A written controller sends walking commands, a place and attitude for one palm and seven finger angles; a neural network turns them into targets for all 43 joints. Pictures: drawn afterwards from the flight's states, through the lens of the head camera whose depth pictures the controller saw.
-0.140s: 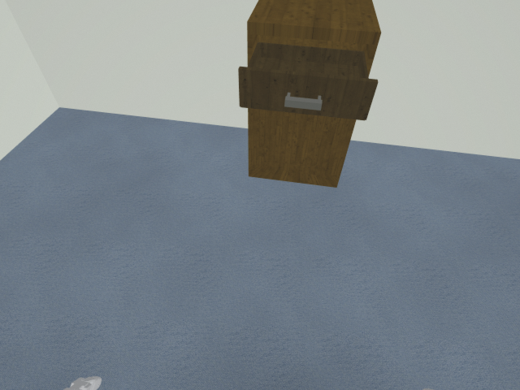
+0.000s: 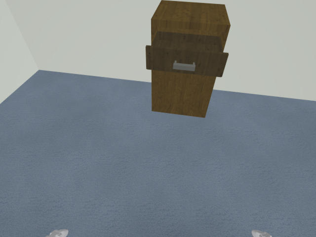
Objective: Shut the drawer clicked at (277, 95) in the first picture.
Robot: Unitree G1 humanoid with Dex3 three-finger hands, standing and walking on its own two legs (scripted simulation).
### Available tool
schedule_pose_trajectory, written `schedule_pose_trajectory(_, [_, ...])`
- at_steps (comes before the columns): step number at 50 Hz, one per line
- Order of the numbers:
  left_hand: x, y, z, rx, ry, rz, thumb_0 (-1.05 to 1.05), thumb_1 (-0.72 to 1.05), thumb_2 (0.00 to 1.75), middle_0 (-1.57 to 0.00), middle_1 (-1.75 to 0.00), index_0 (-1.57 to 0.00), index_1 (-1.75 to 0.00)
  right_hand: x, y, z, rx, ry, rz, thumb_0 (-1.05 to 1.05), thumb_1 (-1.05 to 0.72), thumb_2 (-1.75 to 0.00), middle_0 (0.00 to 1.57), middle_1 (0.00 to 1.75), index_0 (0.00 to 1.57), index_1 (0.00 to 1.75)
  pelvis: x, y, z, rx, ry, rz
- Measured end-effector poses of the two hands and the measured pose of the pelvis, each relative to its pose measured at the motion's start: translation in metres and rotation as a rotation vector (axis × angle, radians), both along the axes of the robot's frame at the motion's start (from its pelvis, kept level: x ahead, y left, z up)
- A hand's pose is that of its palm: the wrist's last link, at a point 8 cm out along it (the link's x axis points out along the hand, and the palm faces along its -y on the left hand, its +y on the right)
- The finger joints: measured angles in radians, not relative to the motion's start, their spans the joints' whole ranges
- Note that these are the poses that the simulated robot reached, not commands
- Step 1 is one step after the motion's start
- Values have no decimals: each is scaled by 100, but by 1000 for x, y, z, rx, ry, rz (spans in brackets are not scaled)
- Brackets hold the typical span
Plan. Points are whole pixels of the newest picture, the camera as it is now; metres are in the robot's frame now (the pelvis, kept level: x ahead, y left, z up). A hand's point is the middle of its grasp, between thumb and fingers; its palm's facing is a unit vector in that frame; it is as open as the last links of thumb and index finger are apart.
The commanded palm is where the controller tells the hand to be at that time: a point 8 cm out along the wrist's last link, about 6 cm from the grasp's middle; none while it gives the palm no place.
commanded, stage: stand and wait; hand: left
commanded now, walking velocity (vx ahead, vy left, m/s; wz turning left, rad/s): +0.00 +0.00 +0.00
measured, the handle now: (184, 64) +1.00 -0.08 -0.07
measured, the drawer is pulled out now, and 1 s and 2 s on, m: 0.29 0.29 0.29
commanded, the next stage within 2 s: look at it before walking up in 0.68 s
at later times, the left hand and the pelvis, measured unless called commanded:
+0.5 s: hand out of the picture +0.03 +0.23 -0.15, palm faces -0.03 -0.94 -0.33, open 7.4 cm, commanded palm none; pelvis -0.02 -0.02 +0.01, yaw +0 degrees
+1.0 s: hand out of the picture +0.05 +0.22 -0.15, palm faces -0.03 -0.95 -0.32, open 7.4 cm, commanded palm none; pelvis -0.02 -0.02 +0.01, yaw +0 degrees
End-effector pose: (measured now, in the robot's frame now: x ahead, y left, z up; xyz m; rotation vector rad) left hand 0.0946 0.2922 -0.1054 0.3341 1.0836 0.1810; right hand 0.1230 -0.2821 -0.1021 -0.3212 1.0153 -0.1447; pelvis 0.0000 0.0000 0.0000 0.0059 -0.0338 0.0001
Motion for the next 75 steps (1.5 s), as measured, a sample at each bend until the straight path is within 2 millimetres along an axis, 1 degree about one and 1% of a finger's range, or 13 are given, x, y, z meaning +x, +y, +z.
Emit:
schedule_pose_trajectory(3, [-6, -6, -2, -11, 8, 3, 0, 90, 89, -21, -30, -20, -30, -3, -1, 0, 5, 3, 0, 0, -91, -90, 20, 30, 21, 30, -3, -2, 1, 1, -3, 0])
schedule_pose_trajectory(7, [-19, -11, -5, -21, 35, 10, 0, 90, 89, -21, -30, -20, -30, -14, -4, -2, 5, 29, -7, 0, -91, -90, 20, 30, 21, 30, -7, -6, 2, 1, -5, -1])
schedule_pose_trajectory(14, [-45, -16, -10, -26, 103, 27, 0, 90, 89, -21, -30, -20, -30, -46, -15, -8, -3, 115, -38, 0, -91, -90, 20, 30, 21, 30, -14, -11, 4, 0, -4, -1])
schedule_pose_trajectory(19, [-59, -17, -12, -24, 143, 38, 0, 90, 89, -21, -30, -20, -30, -70, -22, -12, -7, 174, -62, 1, -91, -90, 20, 30, 21, 30, -17, -14, 4, -2, -5, -2])
schedule_pose_trajectory(24, [-66, -18, -12, -21, 160, 42, 0, 90, 89, -21, -30, -20, -30, -86, -25, -14, -5, 211, -80, 1, -91, -90, 20, 30, 21, 30, -20, -16, 5, -2, -6, -3])
schedule_pose_trajectory(29, [-65, -20, -12, -19, 155, 41, 0, 90, 89, -21, -30, -20, -30, -94, -25, -16, 1, 226, -88, 1, -91, -90, 20, 30, 21, 30, -22, -18, 5, -2, -6, -4])
schedule_pose_trajectory(36, [-59, -23, -11, -22, 138, 35, 0, 90, 89, -21, -30, -20, -30, -94, -23, -16, 9, 222, -88, 0, -91, -90, 20, 30, 21, 30, -23, -19, 6, -2, -4, -4])
schedule_pose_trajectory(46, [-52, -26, -11, -28, 125, 31, 0, 90, 89, -21, -30, -20, -30, -84, -22, -14, 11, 201, -81, 0, -91, -90, 20, 30, 21, 30, -21, -19, 6, -1, 0, -5])
schedule_pose_trajectory(61, [-53, -24, -12, -28, 145, 40, 0, 90, 89, -21, -30, -20, -30, -70, -23, -12, 3, 189, -75, 0, -91, -90, 20, 30, 21, 30, -15, -19, 7, -3, 3, -7])
schedule_pose_trajectory(72, [-52, -25, -13, -30, 160, 42, 0, 90, 89, -21, -30, -20, -30, -67, -21, -12, 3, 196, -77, 0, -91, -90, 20, 30, 21, 30, -10, -19, 8, -3, 7, -12])
schedule_pose_trajectory(75, [-53, -29, -17, -38, 173, 45, 0, 90, 89, -20, -30, -20, -30, -69, -17, -15, 12, 197, -88, 0, -91, -90, 20, 30, 21, 30, -6, -18, 6, -3, 7, -30])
